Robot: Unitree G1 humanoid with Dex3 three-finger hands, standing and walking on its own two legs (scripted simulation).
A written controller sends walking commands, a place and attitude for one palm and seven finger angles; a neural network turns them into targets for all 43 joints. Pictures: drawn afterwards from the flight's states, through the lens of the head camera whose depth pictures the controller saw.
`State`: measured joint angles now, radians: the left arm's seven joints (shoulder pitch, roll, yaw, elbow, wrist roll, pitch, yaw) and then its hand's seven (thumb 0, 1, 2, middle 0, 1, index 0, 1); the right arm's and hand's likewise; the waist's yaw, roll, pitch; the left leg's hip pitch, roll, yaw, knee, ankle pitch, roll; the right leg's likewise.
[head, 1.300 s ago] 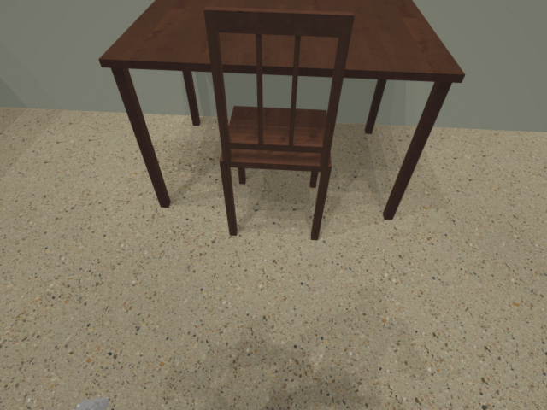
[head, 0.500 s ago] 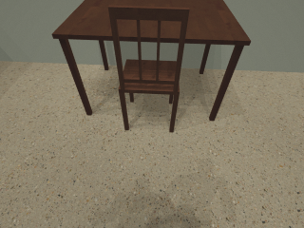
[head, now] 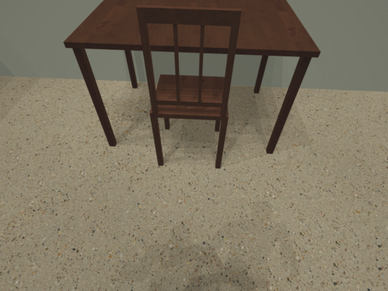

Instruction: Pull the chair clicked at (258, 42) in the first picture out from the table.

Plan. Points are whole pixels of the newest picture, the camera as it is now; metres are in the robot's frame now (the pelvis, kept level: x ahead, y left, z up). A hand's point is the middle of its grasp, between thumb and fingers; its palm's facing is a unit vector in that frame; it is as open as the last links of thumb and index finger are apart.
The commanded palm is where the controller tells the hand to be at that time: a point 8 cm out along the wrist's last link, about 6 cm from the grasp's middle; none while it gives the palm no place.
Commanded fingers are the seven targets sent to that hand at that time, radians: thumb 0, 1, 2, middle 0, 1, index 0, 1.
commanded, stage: look at it before walking up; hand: left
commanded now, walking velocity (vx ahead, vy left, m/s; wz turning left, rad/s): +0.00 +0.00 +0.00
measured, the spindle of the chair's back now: (177, 66) +1.00 +0.13 -0.06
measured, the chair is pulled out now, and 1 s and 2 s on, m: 0.00 0.00 0.00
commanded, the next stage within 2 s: walk to a spot facing it in 0.14 s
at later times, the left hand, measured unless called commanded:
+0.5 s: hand out of the picture +0.05 +0.21 -0.18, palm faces -0.06 -0.97 -0.23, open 7.4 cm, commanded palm none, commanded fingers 0.00 0.90 0.90 -0.20 -0.30 -0.20 -0.30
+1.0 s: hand (143, 284) +0.18 +0.14 -0.18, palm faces -0.12 -0.98 -0.14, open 7.4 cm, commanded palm none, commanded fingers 0.00 0.90 0.90 -0.20 -0.30 -0.20 -0.30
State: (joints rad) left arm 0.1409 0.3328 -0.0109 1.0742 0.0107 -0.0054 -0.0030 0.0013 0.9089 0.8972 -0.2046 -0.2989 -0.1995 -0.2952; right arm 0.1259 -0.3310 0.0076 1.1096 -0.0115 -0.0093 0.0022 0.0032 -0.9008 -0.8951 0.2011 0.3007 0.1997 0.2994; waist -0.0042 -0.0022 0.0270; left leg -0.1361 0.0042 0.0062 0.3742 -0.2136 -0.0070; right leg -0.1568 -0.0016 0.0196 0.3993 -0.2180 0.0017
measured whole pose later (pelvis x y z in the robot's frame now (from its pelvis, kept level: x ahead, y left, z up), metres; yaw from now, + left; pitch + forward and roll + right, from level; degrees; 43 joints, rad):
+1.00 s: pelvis +0.19 -0.02 -0.01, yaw -10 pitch -1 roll -1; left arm 0.38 0.12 0.02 1.10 0.02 -0.05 0.02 0.00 0.91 0.90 -0.20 -0.30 -0.20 -0.30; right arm 0.17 -0.16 -0.04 1.04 -0.01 -0.02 0.01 0.00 -0.92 -0.90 0.20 0.30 0.19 0.30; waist 0.00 0.00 0.04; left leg -0.50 0.09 0.10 0.75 -0.22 -0.01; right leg -0.02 0.02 -0.07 0.38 -0.34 -0.02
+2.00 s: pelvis +0.38 +0.01 +0.00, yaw -2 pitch +0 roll +0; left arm 0.31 0.18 0.05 1.10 0.02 0.00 -0.01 0.00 0.91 0.90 -0.20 -0.30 -0.19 -0.29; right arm 0.34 -0.10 -0.02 1.08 -0.02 -0.07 -0.03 0.00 -0.90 -0.90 0.20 0.30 0.20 0.30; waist 0.00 -0.06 0.04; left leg -0.09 0.02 0.16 0.38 -0.29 0.04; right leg -0.49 -0.09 -0.07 1.02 -0.30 0.01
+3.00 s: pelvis +0.49 -0.04 -0.02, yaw -1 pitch +0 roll -1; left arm 0.33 0.19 0.00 0.95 0.02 0.00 0.05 0.00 0.91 0.90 -0.20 -0.30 -0.20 -0.29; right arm 0.15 -0.20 -0.06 0.97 -0.02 0.04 0.00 0.00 -0.90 -0.90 0.20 0.30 0.20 0.30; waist 0.01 0.05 0.06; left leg -0.37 0.02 0.00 0.60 -0.23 0.00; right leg -0.20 0.02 -0.04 0.57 -0.38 -0.02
